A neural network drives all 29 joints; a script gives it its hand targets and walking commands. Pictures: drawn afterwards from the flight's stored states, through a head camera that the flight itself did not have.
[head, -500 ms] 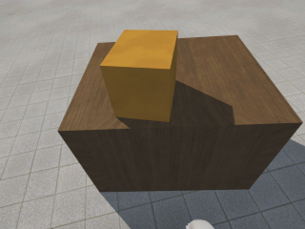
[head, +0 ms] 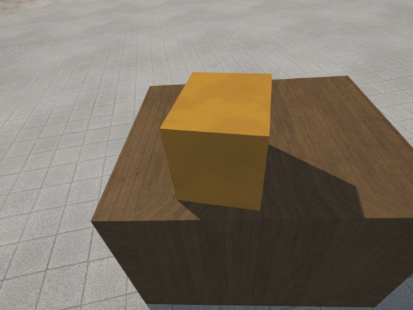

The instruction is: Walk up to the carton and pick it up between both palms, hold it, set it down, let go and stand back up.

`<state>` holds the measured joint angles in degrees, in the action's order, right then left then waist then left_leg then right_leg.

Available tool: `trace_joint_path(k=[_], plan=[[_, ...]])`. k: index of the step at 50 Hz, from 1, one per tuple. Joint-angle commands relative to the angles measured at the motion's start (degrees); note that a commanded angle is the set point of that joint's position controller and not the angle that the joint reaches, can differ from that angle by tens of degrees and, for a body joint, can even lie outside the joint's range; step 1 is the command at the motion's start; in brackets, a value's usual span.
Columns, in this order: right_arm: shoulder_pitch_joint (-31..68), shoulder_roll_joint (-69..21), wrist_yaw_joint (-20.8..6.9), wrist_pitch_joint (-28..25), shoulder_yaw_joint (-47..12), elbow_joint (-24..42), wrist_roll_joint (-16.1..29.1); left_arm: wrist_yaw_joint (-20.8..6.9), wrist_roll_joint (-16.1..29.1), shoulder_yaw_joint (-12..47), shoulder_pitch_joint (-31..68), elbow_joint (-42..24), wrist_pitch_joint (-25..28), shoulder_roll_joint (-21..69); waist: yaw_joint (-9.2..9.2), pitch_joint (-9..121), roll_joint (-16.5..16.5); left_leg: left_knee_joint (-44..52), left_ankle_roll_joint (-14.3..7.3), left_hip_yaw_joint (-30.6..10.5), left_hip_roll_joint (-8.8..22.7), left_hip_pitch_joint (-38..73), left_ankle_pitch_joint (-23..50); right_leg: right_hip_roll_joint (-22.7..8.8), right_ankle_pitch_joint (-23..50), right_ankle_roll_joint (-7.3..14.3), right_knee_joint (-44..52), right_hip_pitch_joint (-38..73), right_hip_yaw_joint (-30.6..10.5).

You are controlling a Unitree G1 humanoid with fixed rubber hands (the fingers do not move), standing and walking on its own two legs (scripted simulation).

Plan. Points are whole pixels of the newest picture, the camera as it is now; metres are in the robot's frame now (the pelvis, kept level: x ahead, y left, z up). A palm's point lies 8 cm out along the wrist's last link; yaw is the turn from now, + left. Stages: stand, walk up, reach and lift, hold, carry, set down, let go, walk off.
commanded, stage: walk up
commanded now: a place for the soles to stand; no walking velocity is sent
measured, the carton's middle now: (224, 136) +0.56 -0.05 +0.05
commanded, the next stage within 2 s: none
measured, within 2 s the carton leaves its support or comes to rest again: neither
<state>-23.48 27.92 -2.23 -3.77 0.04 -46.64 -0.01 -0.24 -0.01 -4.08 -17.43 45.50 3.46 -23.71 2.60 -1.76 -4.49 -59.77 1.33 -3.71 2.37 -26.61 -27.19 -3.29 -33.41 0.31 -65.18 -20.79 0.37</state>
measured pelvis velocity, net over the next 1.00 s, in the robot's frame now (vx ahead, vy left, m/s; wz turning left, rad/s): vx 0.08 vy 0.00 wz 0.02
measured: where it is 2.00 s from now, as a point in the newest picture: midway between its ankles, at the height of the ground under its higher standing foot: outside the picture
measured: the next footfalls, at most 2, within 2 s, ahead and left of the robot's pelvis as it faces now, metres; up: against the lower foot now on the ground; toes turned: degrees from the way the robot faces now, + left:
right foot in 0.20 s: +0.15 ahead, -0.14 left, +0.00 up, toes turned +0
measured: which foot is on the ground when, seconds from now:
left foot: down 0.00-1.00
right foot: up 0.00-0.18, down 0.20-1.00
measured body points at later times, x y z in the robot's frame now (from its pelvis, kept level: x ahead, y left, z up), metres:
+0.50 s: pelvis +0.10 +0.00 +0.01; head +0.11 -0.01 +0.46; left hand +0.19 +0.33 -0.08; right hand +0.20 -0.31 -0.10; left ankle +0.12 +0.14 -0.67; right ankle +0.11 -0.14 -0.67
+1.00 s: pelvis +0.08 +0.00 +0.01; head +0.07 -0.01 +0.45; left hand +0.17 +0.32 -0.09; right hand +0.19 -0.31 -0.10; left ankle +0.12 +0.14 -0.67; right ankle +0.11 -0.14 -0.67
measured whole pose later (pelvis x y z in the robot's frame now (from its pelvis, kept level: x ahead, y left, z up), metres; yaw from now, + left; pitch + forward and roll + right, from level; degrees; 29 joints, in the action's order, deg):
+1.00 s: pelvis +0.08 +0.00 +0.01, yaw +1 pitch -4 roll -1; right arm -10.9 22.3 -0.5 -0.7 0.0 -46.6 0.0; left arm 0.7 0.0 -3.0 -17.1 45.4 2.6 -23.4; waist 2.6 -3.0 -1.4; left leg -57.1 2.3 -3.6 2.3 -27.2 -26.4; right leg -1.2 -27.4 -0.3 -56.0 -25.0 0.4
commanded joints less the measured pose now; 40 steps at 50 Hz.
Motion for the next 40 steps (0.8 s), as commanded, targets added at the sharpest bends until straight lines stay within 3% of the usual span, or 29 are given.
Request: trace_joint_path(k=[1, 3, 5, 6, 8, 9, 10, 11, 12, 14, 17, 19, 20, 21, 22, 23, 24, 25, 26, 28, 30, 31, 32, 33, 34, 37, 38, 39, 40], plan=[[-0.31, 18.18, 1.29, -1.15, 9.03, 3.59, -1.74, 0.34, -0.35, -3.07, 3.66, -1.95, 2.91, -15.17, 0.85, -8.64, -5.64, 39.49, -16.4, -36.94, 14.39, 11.22, -12.6, 0.86, 5.54, 1.71, -4.18, -26.67, -1.95], [-1.18, 17.56, 1.56, -1.49, 8.38, 4.09, -1.55, 0.06, 0.16, -3.45, 2.12, -2.73, 3.28, -14.31, -0.11, -4.45, -7.61, 33.42, -16.97, -29.42, 13.16, 10.99, 4.19, 0.91, 1.64, 1.48, 0.56, -22.01, -0.19], [-1.38, 16.65, 1.88, -1.57, 8.04, 4.83, -1.47, 0.32, 0.02, -3.06, 1.66, -3.12, 3.72, -13.41, -0.38, -1.51, -6.42, 28.14, -18.21, -26.7, 14.09, 11.22, 13.91, 1.19, -2.05, 2.03, 8.06, -18.8, 0.61], [0.32, 15.43, 2.07, -1.26, 7.7, 4.93, -1.36, 0.54, -0.03, -2.82, 1.05, -2.29, 3.97, -12.97, -1.5, -2.34, -5.36, 25.2, -17.19, -23.09, 12.69, 6.76, 18.39, 1.38, 0.84, 2.44, 13.25, -13.76, 1.35], [7.35, 10.9, 2.22, -0.56, 5.88, 6.55, -0.59, 1.32, -0.06, -2.6, -6.0, 0.15, 4.67, -11.25, -6.93, -0.17, -3.47, 12.5, -10.71, -8.79, 6.58, -4.24, 28.8, 3.57, 15.34, 3.05, 27.2, 4.23, 2.97], [7.77, 6.54, 2.59, -0.79, 4.68, 7.22, 0.22, 2.27, -1.0, -3.96, -13.09, 1.96, 4.93, -15.48, -10.36, 4.36, 5.96, -3.7, -5.99, -1.98, 2.05, -11.86, 33.73, -1.49, 20.57, 5.52, 30.25, 16.49, -8.93], [6.5, 3.91, 3.23, -0.88, 3.55, 8.73, 0.66, 2.75, -1.13, -5.42, -14.48, 1.03, 4.74, -20.99, -9.48, 6.08, 15.85, -14.55, -2.75, 3.08, -2.7, -22.56, 18.95, -13.17, 28.07, 11.01, 34.96, 22.64, -32.02], [6.64, 5.82, 3.79, -0.34, 3.9, 7.72, 0.45, 2.82, -0.15, -5.29, -12.58, 1.5, 4.3, -21.85, -7.21, 5.91, 13.33, -11.8, -4.01, 1.05, -2.59, -25.44, -6.32, -19.09, 34.28, 14.72, 37.15, 23.57, -41.82], [6.29, 9.01, 3.94, 0.17, 4.5, 6.74, -0.26, 2.57, 0.0, -4.94, -7.31, 0.19, 3.76, -20.65, -5.93, 4.39, 10.03, -10.49, -4.07, -0.63, 0.34, -22.38, -9.19, -20.28, 36.71, 17.48, 35.55, 18.8, -42.64], [6.98, 8.77, 3.76, 0.24, 4.88, 4.8, -0.52, 2.62, -0.47, -3.44, -1.93, -0.69, 3.43, -17.88, -3.4, -1.22, 9.48, -6.13, -3.9, 1.63, 1.56, -16.76, -9.29, -15.71, 41.2, 14.62, 33.37, 8.52, -30.92], [4.43, 7.2, 3.2, -0.2, 5.0, 2.66, 0.34, 2.39, -0.66, -2.22, 2.06, -1.57, 3.01, -16.23, -1.29, -3.26, 15.92, 2.75, -4.05, 5.84, 1.23, -5.48, -1.61, -12.34, 52.09, 13.32, 30.64, -2.22, -20.59], [1.0, 6.88, 3.32, -0.62, 5.28, -0.14, 0.42, 2.24, -0.12, -1.79, 7.14, -3.05, 2.12, -15.1, 1.87, -1.08, 13.16, 14.96, -4.92, 7.54, -0.59, 7.07, 12.11, -7.41, 49.95, 9.55, 23.76, -8.08, -13.45], [0.56, 8.27, 3.52, -0.85, 5.92, -1.0, -0.15, 2.28, 0.14, -1.36, 7.32, -3.62, 1.76, -13.3, 1.99, 0.14, 10.69, 17.94, -5.72, 3.79, 0.33, 10.7, 20.32, -5.16, 49.69, 7.34, 17.99, -9.11, -11.42], [0.55, 11.44, 3.96, -1.07, 6.65, -1.0, -0.73, 2.28, 0.83, -1.12, 7.56, -5.19, 1.55, -11.17, 1.94, 3.71, 5.07, 20.89, -7.75, -4.62, 5.3, 13.97, 25.81, -1.55, 46.52, 4.65, 9.2, -11.07, -6.87], [3.38, 13.56, 4.28, -1.29, 6.87, -0.09, -0.56, 2.5, 1.52, -0.6, 6.11, -4.82, 1.22, -8.33, 0.14, 5.28, -1.61, 25.83, -11.0, -17.66, 11.68, 14.3, 29.65, 2.84, 30.58, 1.72, 2.29, -13.23, -1.66], [6.65, 14.18, 3.97, -1.18, 6.61, 0.57, -0.37, 3.03, 1.65, -1.15, 5.15, -3.68, 0.69, -9.3, -0.99, 4.73, -3.59, 27.07, -16.21, -23.34, 17.18, 11.37, 35.3, 3.62, 11.1, 0.49, 2.38, -12.1, -0.46], [11.47, 13.19, 3.9, -1.08, 6.09, 0.76, -0.79, 3.01, 1.35, -1.18, 3.75, -2.61, 0.48, -10.13, -2.75, 2.58, -4.6, 25.51, -17.27, -22.64, 16.97, 10.59, 35.2, 2.79, 2.06, 0.45, 5.8, -11.72, -0.46], [12.96, 12.48, 3.91, -0.87, 5.7, 1.6, -0.88, 2.78, 1.27, -1.24, 3.77, -2.39, 0.74, -10.65, -2.87, 1.66, -4.45, 23.69, -16.19, -19.73, 15.38, 7.89, 36.03, 2.63, 4.28, 0.9, 8.82, -9.9, 0.1], [15.34, 11.89, 3.85, -0.49, 5.34, 1.84, -0.48, 2.46, 1.18, -1.33, 1.51, -1.01, 1.14, -10.9, -4.45, 1.99, -2.99, 20.55, -12.83, -13.69, 12.24, 5.15, 35.72, 1.41, 14.75, 1.48, 16.55, -4.12, 0.54], [16.54, 8.97, 4.02, -0.02, 4.47, 3.16, 0.47, 2.34, 0.51, -2.07, -0.99, -0.53, 2.15, -13.94, -4.71, 4.35, 0.45, 11.43, -6.05, -3.21, 4.98, -2.52, 32.28, -2.44, 37.99, 4.76, 21.03, 5.02, -8.31], [15.73, 7.58, 4.21, 0.65, 4.59, 2.99, 0.96, 2.34, 0.02, -2.4, -0.8, -0.97, 2.12, -16.56, -3.21, 4.57, 3.55, 4.27, -3.81, 2.84, 1.34, -2.7, 19.07, -8.76, 38.49, 10.15, 25.55, 2.96, -19.51], [15.31, 7.7, 4.14, 0.86, 4.67, 2.74, 0.77, 2.52, 0.08, -2.43, 0.77, -1.15, 1.99, -17.08, -2.96, 4.22, 4.65, 5.53, -3.89, 3.15, 1.37, -1.5, 15.92, -10.03, 37.86, 11.42, 26.01, 2.34, -21.1], [14.74, 7.57, 4.01, 0.76, 4.75, 2.31, 0.44, 2.64, -0.18, -2.15, 2.56, -1.28, 1.78, -17.07, -1.82, 2.76, 4.0, 7.73, -4.1, 2.43, 1.62, 0.56, 17.31, -9.43, 39.69, 11.08, 25.51, -0.13, -20.75], [13.58, 7.63, 3.96, 0.46, 4.89, 1.49, 0.44, 2.65, -0.02, -1.77, 4.47, -1.71, 1.58, -16.07, -1.32, 2.86, 5.36, 11.22, -4.47, 1.9, 2.27, 3.22, 19.78, -8.4, 41.74, 9.65, 24.11, -1.68, -17.79], [11.76, 8.39, 3.86, 0.27, 5.15, 0.77, 0.49, 2.64, -0.01, -1.18, 6.2, -2.22, 1.43, -14.79, -0.23, 4.12, 3.37, 14.21, -5.26, 0.5, 2.73, 6.91, 22.44, -5.67, 40.37, 7.45, 22.16, -4.19, -13.99], [15.11, 9.98, 3.67, 0.16, 5.47, 1.14, -0.2, 2.44, 0.33, -0.56, 6.12, -1.69, 0.82, -10.7, -1.97, 3.45, -2.44, 22.46, -10.17, -10.64, 8.18, 5.51, 18.43, 0.84, 26.94, 2.68, 15.65, -5.06, -3.81], [16.72, 10.26, 3.61, 0.18, 5.28, 1.07, -0.29, 2.36, 0.42, -0.68, 5.19, -1.13, 0.79, -10.44, -3.02, 2.57, -3.3, 23.76, -11.01, -12.4, 9.4, 3.19, 16.09, 1.64, 22.66, 2.55, 14.71, -3.98, -2.26], [18.3, 10.03, 3.55, 0.38, 4.98, 1.66, -0.42, 2.28, 0.21, -0.9, 3.37, -0.54, 0.73, -11.09, -4.1, 1.68, -3.29, 23.66, -10.6, -11.68, 9.27, -0.07, 12.06, 1.33, 19.7, 2.92, 17.09, -2.25, -2.89], [19.45, 9.87, 3.46, 0.71, 4.98, 1.32, -0.29, 2.17, -0.16, -0.85, 2.97, -0.04, 0.74, -12.12, -3.79, 0.33, -1.21, 22.64, -9.35, -10.12, 7.58, -3.21, 7.28, 0.93, 18.01, 3.52, 20.43, -1.06, -4.69]])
